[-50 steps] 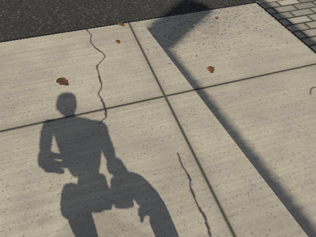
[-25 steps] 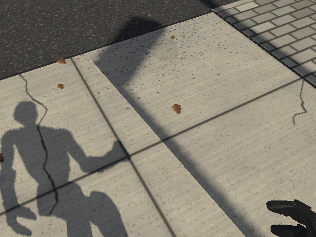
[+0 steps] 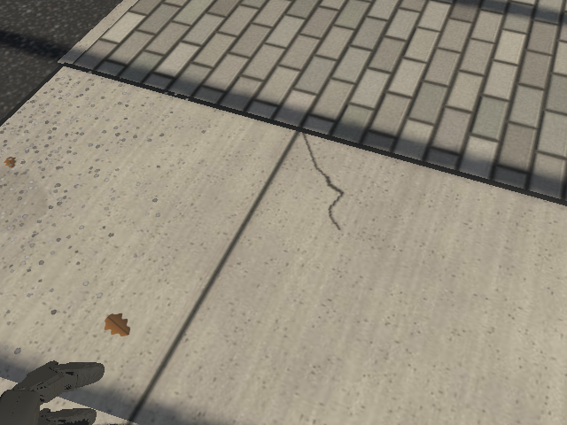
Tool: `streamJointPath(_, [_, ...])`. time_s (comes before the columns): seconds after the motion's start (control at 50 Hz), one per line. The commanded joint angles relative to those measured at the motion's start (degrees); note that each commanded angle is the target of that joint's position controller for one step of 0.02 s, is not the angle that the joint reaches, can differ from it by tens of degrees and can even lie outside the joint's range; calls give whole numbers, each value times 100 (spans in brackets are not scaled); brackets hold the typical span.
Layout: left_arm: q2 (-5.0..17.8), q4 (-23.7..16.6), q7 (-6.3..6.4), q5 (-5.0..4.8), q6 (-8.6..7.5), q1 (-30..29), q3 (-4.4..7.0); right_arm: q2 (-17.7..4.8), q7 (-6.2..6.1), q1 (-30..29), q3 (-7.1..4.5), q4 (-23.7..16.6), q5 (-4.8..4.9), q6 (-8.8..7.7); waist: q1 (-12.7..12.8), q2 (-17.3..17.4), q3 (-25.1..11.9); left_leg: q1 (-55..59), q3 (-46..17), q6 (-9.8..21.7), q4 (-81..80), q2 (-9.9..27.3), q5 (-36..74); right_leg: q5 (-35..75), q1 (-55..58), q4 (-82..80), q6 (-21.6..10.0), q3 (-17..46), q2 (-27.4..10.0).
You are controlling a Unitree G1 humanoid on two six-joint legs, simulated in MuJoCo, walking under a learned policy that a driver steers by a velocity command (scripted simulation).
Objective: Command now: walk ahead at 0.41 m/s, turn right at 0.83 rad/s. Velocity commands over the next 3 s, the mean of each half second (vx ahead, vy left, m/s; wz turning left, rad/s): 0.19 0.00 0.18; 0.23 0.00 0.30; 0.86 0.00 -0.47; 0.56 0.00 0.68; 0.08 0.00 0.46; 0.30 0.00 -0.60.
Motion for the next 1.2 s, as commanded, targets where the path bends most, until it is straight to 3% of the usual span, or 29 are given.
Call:
streamJointPath(0.02, [143,-177,-181,45,-4,419,49,-1018,-82,-961,-162,-610,149,-134,673,602,-446,-887,-155,448,91,1175,5320,516,2046,-855,-211,-300,469])
streamJointPath(0.06, [439,-107,-182,80,-29,1071,215,-1170,-61,-757,-182,-545,258,-76,1103,615,-802,-720,-315,510,1200,1358,6186,71,2965,-1235,-549,-215,808])
streamJointPath(0.08, [587,48,-109,84,-53,1686,315,-1041,-29,-812,-116,-543,268,-63,1512,426,-1044,-1012,-272,414,2199,1224,5695,758,3879,-1842,-760,-50,803])
streamJointPath(0.1, [820,107,14,128,-64,1821,310,-573,15,-503,43,-571,73,-45,1392,-598,-1322,-1943,-225,193,4225,610,1599,3148,4950,-1889,-1078,919,-72])
streamJointPath(0.12, [963,-262,115,389,-126,1195,105,-67,137,764,294,-470,-101,-53,490,-1666,-2639,-3205,-987,-43,6303,100,-2273,6213,6394,-1275,-2296,3284,-2019])
streamJointPath(0.14, [492,-220,57,389,-105,1494,27,-821,208,710,183,-150,135,-22,1135,-601,-3707,-3014,-2161,-16,6628,95,-1942,4810,6124,-1793,-2481,3510,-2156])
streamJointPath(0.16, [514,-122,10,326,-112,1301,19,-926,204,37,129,-345,312,77,1103,-78,-2881,-3301,-1995,-76,6375,280,-1682,3357,5370,-2111,-2168,2823,-1859])
streamJointPath(0.18, [399,40,-10,187,-158,954,-23,-749,132,-393,157,-476,251,187,873,324,-1966,-3487,-1810,-150,5720,534,-1314,2328,4421,-2412,-1794,2295,-1533])
streamJointPath(0.22, [171,190,29,251,-196,491,-101,-628,11,-182,138,-298,156,463,460,99,-1286,-2783,-1727,-296,5159,784,-907,1377,2886,-2914,-1489,1548,-1205])
streamJointPath(0.26, [323,236,122,334,-210,237,-24,-582,-69,13,73,-277,99,608,311,-205,-1165,-2525,-1446,-456,5273,678,-631,1329,2311,-3243,-1539,1017,-1146])
streamJointPath(0.3, [304,296,253,325,-195,176,2,-489,-125,-128,36,-381,90,670,322,-124,-1180,-2855,-1436,-518,5171,755,-392,1043,2431,-3334,-1537,681,-1227])
streamJointPath(0.4, [260,432,525,268,-12,96,56,-269,-53,-740,41,-716,72,770,494,-285,-1071,-3182,-1203,-511,4145,937,337,-429,2840,-3529,-1333,36,-1275])
streamJointPath(0.48, [401,536,510,196,117,131,152,-278,105,-915,19,-880,59,809,571,-368,-1067,-2770,-818,-289,3147,810,304,-386,3187,-3354,-1179,-342,-1479])
streamJointPath(0.56, [427,676,397,-69,173,25,226,-347,216,-532,-85,-887,39,881,279,-318,-1065,-1922,-462,227,1534,503,607,-385,3391,-2478,-615,-702,-1479])
streamJointPath(0.58, [223,822,366,-114,207,285,205,-572,173,-246,-189,-803,-22,873,237,184,-870,-1560,-819,501,829,419,1224,-963,3048,-1666,-222,-957,-1104])
streamJointPath(0.6, [55,748,350,64,237,401,185,-1346,58,-66,-385,-887,-60,824,401,1881,-539,-1014,-2796,1073,275,1641,3611,-2661,1604,116,379,-1408,-355])
streamJointPath(0.62, [0,377,403,251,216,-131,149,-1688,72,-254,-388,-1119,-217,660,453,2248,-548,-827,-4397,2043,74,2192,3927,-3879,141,1439,674,-431,517])
streamJointPath(0.64, [151,313,431,234,206,-545,178,-1502,152,-195,-387,-1111,-262,491,212,1469,-871,-738,-4155,2067,-68,2097,3342,-3664,-70,2013,538,311,547])
streamJointPath(0.66, [166,322,459,127,184,-551,198,-1418,148,-396,-373,-1124,-162,381,391,1199,-842,-669,-3787,1758,-74,1791,2972,-3076,-168,1972,391,551,499])
streamJointPath(0.68, [221,462,519,148,170,-387,229,-1190,101,-719,-327,-1191,0,378,568,889,-875,-671,-3474,1453,41,1584,2798,-2615,-151,1832,348,659,390])
streamJointPath(0.7, [336,590,549,157,177,-183,262,-879,32,-1071,-217,-1299,78,427,696,950,-993,-722,-3099,1295,147,1576,3040,-2302,-28,1765,361,629,319])
streamJointPath(0.74, [269,772,495,114,186,66,243,-474,-63,-1119,-43,-1397,0,450,705,965,-1428,-641,-2620,1239,295,1444,3825,-1919,479,1896,431,507,334])
streamJointPath(0.78, [64,895,327,44,130,150,140,-300,-55,-522,19,-1143,58,369,485,881,-1638,-223,-2483,1149,-211,1306,974,-1319,485,1162,393,319,172])
streamJointPath(0.82, [136,813,194,-66,77,-228,131,-590,-33,-336,-26,-1015,-19,286,252,1269,-1067,-186,-2936,1186,-811,1570,-864,-977,82,514,318,312,84])
streamJointPath(0.86, [268,788,139,-96,-1,-349,162,-728,-49,-308,-62,-960,-126,184,174,1221,-672,-62,-2991,1191,-1081,1788,-1107,-838,-245,190,235,452,65])
streamJointPath(0.9, [270,836,131,-111,-80,-252,184,-750,-55,-219,-89,-870,-111,75,115,1079,-456,238,-2833,1146,-1229,1949,-1092,-782,-677,171,182,731,124])
streamJointPath(0.98, [181,921,121,-122,-140,134,212,-582,-33,-300,-71,-772,-96,-67,246,955,-217,473,-2166,975,-1350,2047,-595,-493,-1288,589,232,951,57])
streamJointPath(1.06, [-12,858,34,-106,-139,189,125,-508,20,-325,-73,-654,-116,-126,276,793,-10,245,-1217,861,-1454,1986,129,-98,-1314,770,265,621,-182])
streamJointPath(1.2, [-219,448,-203,-166,-163,-229,-95,-685,109,-328,-149,-433,-26,-19,295,582,483,353,155,652,-1449,1866,1534,-177,-674,-136,-307,-135,-358])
